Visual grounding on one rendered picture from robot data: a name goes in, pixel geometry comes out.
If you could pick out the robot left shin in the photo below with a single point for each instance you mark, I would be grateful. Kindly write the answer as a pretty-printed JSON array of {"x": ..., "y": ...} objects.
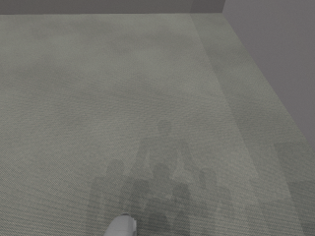
[{"x": 125, "y": 213}]

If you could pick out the left robot thigh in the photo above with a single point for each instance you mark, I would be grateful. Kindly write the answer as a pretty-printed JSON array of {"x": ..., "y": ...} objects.
[{"x": 122, "y": 225}]

